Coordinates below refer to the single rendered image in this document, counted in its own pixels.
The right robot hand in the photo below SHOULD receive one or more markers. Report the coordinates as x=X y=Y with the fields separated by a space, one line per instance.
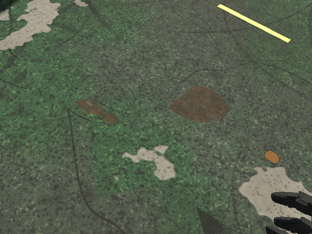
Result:
x=300 y=201

